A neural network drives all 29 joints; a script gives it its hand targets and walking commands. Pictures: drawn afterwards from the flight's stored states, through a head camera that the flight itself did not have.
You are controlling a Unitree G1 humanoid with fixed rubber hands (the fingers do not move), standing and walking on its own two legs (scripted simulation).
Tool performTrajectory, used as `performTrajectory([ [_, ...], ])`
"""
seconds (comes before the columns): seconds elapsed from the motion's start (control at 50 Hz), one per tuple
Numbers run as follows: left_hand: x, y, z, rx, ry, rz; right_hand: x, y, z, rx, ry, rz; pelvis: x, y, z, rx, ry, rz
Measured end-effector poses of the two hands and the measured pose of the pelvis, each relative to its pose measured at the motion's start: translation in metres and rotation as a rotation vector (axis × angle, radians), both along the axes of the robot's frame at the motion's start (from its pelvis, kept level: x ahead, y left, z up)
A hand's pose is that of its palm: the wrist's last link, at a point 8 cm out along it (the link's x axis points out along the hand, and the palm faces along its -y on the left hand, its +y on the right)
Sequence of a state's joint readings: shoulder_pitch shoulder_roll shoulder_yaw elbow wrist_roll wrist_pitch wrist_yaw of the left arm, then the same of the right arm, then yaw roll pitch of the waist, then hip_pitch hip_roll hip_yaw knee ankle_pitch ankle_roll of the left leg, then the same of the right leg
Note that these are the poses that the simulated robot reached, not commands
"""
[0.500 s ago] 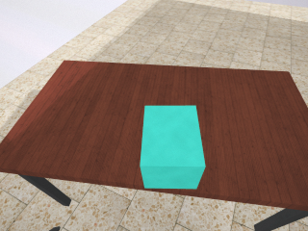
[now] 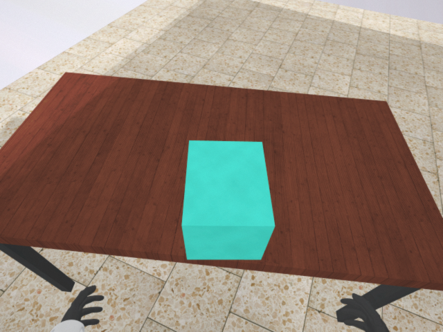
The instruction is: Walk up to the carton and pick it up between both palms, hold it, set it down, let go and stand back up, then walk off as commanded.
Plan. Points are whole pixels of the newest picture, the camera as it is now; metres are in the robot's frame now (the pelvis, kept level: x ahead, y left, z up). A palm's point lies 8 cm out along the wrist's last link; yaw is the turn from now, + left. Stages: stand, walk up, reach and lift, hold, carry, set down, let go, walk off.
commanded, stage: reach and lift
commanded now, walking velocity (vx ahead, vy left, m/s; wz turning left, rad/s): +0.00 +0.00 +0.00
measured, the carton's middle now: (225, 200) +0.40 +0.03 -0.06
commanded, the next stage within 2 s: none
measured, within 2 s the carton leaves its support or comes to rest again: neither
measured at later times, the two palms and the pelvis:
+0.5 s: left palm (91, 309) +0.16 +0.25 -0.05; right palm out of the picture +0.13 -0.22 -0.05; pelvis -0.01 +0.02 +0.01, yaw -2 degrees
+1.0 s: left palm (101, 298) +0.17 +0.23 -0.03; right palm (341, 322) +0.16 -0.18 -0.04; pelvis +0.01 +0.02 +0.01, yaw -2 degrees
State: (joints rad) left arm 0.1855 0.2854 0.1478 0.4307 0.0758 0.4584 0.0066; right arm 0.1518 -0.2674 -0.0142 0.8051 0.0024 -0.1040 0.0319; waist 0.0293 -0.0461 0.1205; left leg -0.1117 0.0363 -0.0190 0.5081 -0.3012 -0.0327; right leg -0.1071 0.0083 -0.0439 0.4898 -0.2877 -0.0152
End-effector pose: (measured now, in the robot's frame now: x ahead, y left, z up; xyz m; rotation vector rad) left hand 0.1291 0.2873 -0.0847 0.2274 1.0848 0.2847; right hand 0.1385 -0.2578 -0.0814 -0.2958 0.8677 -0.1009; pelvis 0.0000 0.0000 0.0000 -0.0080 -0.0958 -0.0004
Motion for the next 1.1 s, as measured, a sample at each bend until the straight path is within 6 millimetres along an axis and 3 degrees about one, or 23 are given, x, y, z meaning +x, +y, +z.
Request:
performTrajectory([
  [0.1,0.0,0.007,0.018,0.014,-0.111,-0.01,0.002,0.03,0.004,0.062,-0.078,0.006,-0.008,0.004,0.003,0.002,0.007,-0.003],
  [0.18,0.006,0.002,0.026,-0.004,-0.175,-0.054,0.003,0.042,0.01,0.084,-0.138,-0.01,-0.011,0.009,0.005,0.001,0.001,-0.015],
  [0.44,0.023,-0.031,0.033,-0.071,-0.304,-0.105,-0.012,0.033,0.031,0.074,-0.204,-0.047,-0.011,0.023,0.008,0.004,-0.013,-0.04],
  [0.64,0.032,-0.047,0.037,-0.097,-0.404,-0.095,0.003,0.051,0.04,0.148,-0.288,-0.048,-0.004,0.019,0.01,0.004,0.021,-0.047],
  [0.96,0.04,-0.053,0.049,-0.122,-0.583,-0.134,0.018,0.078,0.041,0.223,-0.424,-0.048,0.013,0.015,0.01,-0.006,0.021,-0.036],
  [1.1,0.042,-0.06,0.056,-0.146,-0.686,-0.159,0.02,0.085,0.053,0.237,-0.515,-0.045,0.014,0.015,0.009,-0.009,0.002,-0.033],
])
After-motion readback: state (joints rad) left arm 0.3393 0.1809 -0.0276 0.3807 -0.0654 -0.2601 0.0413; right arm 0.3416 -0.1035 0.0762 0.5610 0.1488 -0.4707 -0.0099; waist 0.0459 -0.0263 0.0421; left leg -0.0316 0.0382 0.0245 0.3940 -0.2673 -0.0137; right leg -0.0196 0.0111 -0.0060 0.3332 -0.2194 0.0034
